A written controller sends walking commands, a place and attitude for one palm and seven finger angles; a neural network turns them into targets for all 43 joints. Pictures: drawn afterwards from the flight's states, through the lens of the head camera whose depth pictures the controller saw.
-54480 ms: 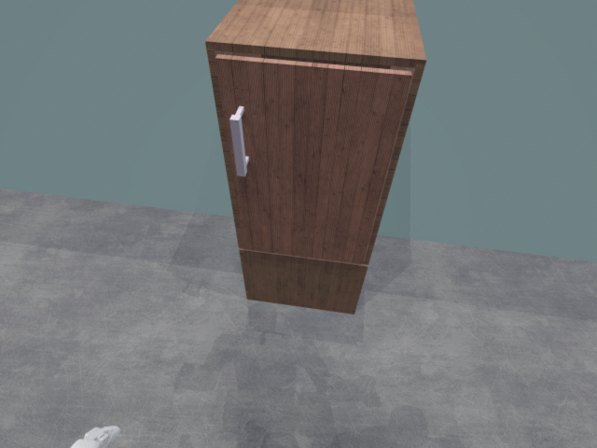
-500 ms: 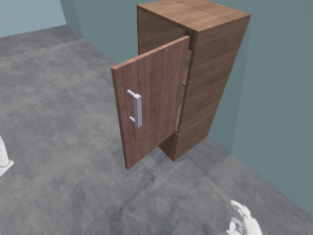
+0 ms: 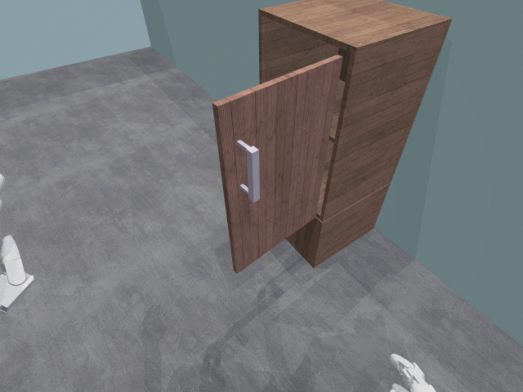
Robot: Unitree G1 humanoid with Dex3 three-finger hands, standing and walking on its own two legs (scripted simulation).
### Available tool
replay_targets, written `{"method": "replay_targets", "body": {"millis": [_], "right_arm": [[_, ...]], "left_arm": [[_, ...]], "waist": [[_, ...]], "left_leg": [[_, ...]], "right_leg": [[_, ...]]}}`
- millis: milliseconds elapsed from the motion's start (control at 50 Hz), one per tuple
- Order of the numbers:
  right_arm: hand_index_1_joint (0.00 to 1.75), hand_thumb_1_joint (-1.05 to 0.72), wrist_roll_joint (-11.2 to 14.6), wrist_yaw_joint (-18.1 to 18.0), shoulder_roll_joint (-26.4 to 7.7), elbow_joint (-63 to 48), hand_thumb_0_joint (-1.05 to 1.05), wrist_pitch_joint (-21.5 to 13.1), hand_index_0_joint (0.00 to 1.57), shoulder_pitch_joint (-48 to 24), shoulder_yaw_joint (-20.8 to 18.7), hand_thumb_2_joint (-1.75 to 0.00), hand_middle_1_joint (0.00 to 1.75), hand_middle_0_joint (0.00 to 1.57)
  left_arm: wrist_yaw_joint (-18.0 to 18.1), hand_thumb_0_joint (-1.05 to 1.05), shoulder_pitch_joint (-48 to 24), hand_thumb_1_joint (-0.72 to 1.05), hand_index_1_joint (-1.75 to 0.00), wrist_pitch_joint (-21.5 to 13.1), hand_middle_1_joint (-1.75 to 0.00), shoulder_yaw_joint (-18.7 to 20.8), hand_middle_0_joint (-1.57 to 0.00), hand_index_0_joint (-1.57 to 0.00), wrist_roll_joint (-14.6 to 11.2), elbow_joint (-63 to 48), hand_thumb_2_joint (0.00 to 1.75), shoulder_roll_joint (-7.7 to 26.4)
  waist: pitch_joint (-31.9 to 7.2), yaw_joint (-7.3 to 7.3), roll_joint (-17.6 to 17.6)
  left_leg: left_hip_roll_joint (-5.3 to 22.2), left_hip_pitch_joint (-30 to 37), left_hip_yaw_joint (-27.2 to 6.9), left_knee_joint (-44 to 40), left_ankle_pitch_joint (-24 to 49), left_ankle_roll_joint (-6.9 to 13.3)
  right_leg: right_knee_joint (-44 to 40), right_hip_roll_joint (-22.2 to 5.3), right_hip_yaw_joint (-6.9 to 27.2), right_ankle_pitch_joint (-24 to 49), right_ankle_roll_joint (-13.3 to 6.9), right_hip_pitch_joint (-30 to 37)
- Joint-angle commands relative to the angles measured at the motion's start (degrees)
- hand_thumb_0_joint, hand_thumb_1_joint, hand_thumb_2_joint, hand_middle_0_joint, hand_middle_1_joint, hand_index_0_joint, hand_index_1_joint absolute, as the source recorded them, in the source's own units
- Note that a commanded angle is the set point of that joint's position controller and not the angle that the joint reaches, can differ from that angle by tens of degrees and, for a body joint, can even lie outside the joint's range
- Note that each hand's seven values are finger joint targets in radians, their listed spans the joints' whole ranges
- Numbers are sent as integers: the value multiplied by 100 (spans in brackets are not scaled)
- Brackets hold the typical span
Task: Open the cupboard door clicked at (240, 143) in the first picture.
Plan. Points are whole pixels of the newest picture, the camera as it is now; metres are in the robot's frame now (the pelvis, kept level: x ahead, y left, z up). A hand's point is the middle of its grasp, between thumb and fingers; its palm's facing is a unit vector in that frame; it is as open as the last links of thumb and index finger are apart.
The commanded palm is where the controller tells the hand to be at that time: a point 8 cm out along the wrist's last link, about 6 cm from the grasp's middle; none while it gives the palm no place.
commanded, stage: stop stepping back and stand still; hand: left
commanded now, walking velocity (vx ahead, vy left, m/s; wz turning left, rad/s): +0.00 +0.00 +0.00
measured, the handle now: (248, 171) +0.58 +0.05 +0.01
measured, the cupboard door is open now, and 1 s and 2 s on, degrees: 96 96 96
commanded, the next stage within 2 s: let the arm hang, fingers relaxed in 0.04 s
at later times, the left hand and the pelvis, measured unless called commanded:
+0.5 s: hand out of the picture +0.03 +0.17 -0.16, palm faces +0.10 -0.97 -0.22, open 7.0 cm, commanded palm none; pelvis -0.02 -0.01 +0.00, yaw +5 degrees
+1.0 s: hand out of the picture -0.01 +0.22 -0.15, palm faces +0.09 -0.96 -0.27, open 7.4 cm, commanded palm none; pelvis -0.03 +0.01 +0.02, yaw +4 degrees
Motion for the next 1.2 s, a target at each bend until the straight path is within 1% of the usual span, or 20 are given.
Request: {"method": "replay_targets", "body": {"millis": [0, 40, 100, 120, 160, 200, 280, 300, 340, 360, 400, 480, 540, 560, 600, 620, 640, 700, 800, 1180], "right_arm": [[30, -90, 42, 21, -759, -865, 0, -265, 20, -647, -341, -90, 30, 20], [30, -90, 23, 45, -677, -824, 0, -202, 20, -619, -317, -90, 30, 20], [30, -90, -6, 20, -624, -845, 0, -172, 20, -718, -230, -90, 30, 20], [30, -90, -83, 564, -1458, 656, 0, -158, 20, -457, -575, -90, 30, 20], [30, -90, -125, 463, -1389, 258, 0, 300, 20, -349, -490, -90, 30, 20], [30, -90, -255, 393, -1282, 82, 0, 325, 20, -577, -419, -90, 30, 20], [30, -90, -309, 290, -1519, 286, 0, 462, 20, -767, -409, -90, 30, 20], [30, -90, -237, 281, -1523, 327, 0, 512, 20, -851, -397, -90, 30, 20], [30, -90, -80, 300, -1076, 416, 0, 603, 20, -618, -380, -90, 30, 20], [30, -90, -61, 286, -949, 556, 0, 669, 20, -519, -346, -90, 30, 20], [30, -90, -89, 213, -1091, 750, 0, 760, 20, -695, -405, -90, 30, 20], [30, -90, -62, 191, -698, 1188, 0, 882, 20, -502, -382, -90, 30, 20], [30, -90, -72, 220, -580, 1595, 0, 885, 20, -38, -320, -90, 30, 20], [30, -90, -106, 216, -734, 1668, 0, 858, 20, -113, -315, -90, 30, 20], [30, -90, -158, 197, -961, 1652, 0, 852, 20, -526, -285, -90, 30, 20], [30, -90, -178, 208, -991, 1727, 0, 899, 20, -511, -275, -90, 30, 20], [30, -90, -172, 240, -969, 1864, 0, 884, 20, -470, -283, -90, 30, 20], [30, -90, -172, 245, -1028, 2051, 0, 835, 20, -362, -267, -90, 30, 20], [30, -90, -146, 246, -1024, 2259, 0, 777, 20, -222, -253, -90, 30, 20], [30, -90, -113, 181, -681, 2691, 0, 667, 20, -58, -119, -90, 30, 20]], "left_arm": [[107, 0, -490, 90, -30, -384, -30, 635, -20, -20, -70, -1089, 90, 1078], [138, 0, -493, 90, -30, -405, -30, 678, -20, -20, -25, -1010, 90, 1109], [185, 0, -408, 90, -30, -398, -30, 792, -20, -20, -40, -1264, 90, 1154], [-655, 0, -1024, 90, -30, 639, -30, -1682, -20, -20, 433, 3066, 90, -67], [-888, 0, -609, 90, -30, 1142, -30, -1708, -20, -20, 224, 3160, 90, -559], [-889, 0, -1345, 90, -30, 1171, -30, -1849, -20, -20, 235, 3315, 90, -529], [-845, 0, -1521, 90, -30, 1065, -30, -1912, -20, -20, 229, 4698, 90, -300], [-830, 0, -1321, 90, -30, 1023, -30, -1890, -20, -20, 237, 5081, 90, -138], [-774, 0, -1123, 90, -30, 939, -30, -1865, -20, -20, 242, 5794, 90, 371], [-792, 0, -1177, 90, -30, 915, -30, -1939, -20, -20, 214, 6091, 90, 406], [-732, 0, -1438, 90, -30, 922, -30, -1910, -20, -20, 232, 6496, 90, 329], [-709, 0, -1689, 90, -30, 982, -30, -1904, -20, -20, 228, 7042, 90, -109], [-731, 0, -1927, 90, -30, 1058, -30, -2023, -20, -20, 135, 7431, 90, -236], [-752, 0, -1896, 90, -30, 1087, -30, -2086, -20, -20, 103, 7549, 90, -386], [-785, 0, -1786, 90, -30, 1121, -30, -2165, -20, -20, 113, 7778, 90, -519], [-785, 0, -1821, 90, -30, 1124, -30, -2176, -20, -20, 147, 7859, 90, -491], [-795, 0, -2025, 90, -30, 1160, -30, -2141, -20, -20, 154, 7981, 90, -295], [-814, 0, -2023, 90, -30, 1134, -30, -2137, -20, -20, 125, 8186, 90, -172], [-801, 0, -2008, 90, -30, 1074, -30, -2179, -20, -20, 115, 8490, 90, -209], [-724, 0, -1894, 90, -30, 1051, -30, -2267, -20, -20, 89, 8816, 90, -474]], "waist": [[56, 22, -551], [-156, 92, -865], [-311, 71, -465], [138, -351, -44], [279, -103, 1275], [267, -91, 464], [-466, 218, -476], [-685, 333, -479], [-977, 227, -1002], [-817, 187, -656], [-893, 234, -962], [-280, 52, 84], [-36, -148, -41], [46, -64, 282], [359, 173, 305], [476, 148, -109], [665, 77, 279], [708, 115, 551], [443, 104, -250], [416, 111, 1]], "left_leg": [[-151, -1318, 59, 572, 146, 220], [-136, -1326, -184, 1198, -524, 255], [-5, -612, -224, -100, 4, 322], [279, -680, -693, 454, 1354, 483], [1176, -1311, -1822, -903, 2023, 955], [1485, -1730, -2527, -1247, 2205, 1392], [1058, -192, -1588, -172, 5325, 1154], [634, -237, -1147, 166, 4812, 821], [-410, -1292, -403, 893, 805, 227], [-467, -1343, -405, 1159, -830, 179], [-371, -1502, -589, 1729, -949, 228], [-251, -940, -475, 966, -448, 223], [-177, 196, -485, -676, 880, 292], [154, 261, -973, -943, 1116, 445], [602, -507, -1281, -1208, 704, 640], [393, -742, -1079, -1209, -20, 540], [181, -671, -1005, -1265, -61, 461], [269, -723, -1042, -1557, -194, 459], [224, -491, -938, -1556, 189, 459], [317, -152, -874, -1595, 1590, 390]], "right_leg": [[-1496, -1277, 2274, 600, -106, 779], [-1962, -1691, 2562, -32, -280, 857], [-1536, -1397, 1702, -18, -220, 618], [-202, -1392, 800, 1477, -171, -575], [1277, -319, 335, -528, 283, -824], [2349, -250, 910, -1389, 294, -990], [760, -175, 752, -495, 318, -297], [-20, -204, 843, 1112, 296, 396], [-578, -1579, 2558, 4464, -386, 1729], [-713, -1942, 2639, 4530, -718, 1703], [-787, -1671, 2608, 4666, -738, 1944], [-1090, -1420, 2166, 3418, -867, 1258], [-1200, -1024, 1671, 1595, -357, 456], [-1188, -689, 1461, 725, -109, 171], [-1475, -387, 1194, 167, 128, 558], [-1902, -435, 1379, -558, 158, 601], [-1922, -529, 1483, -867, 63, 397], [-1831, -467, 1364, -636, 45, 516], [-1904, -544, 1336, -539, 66, 661], [-1468, -628, 1152, 854, 107, 869]]}}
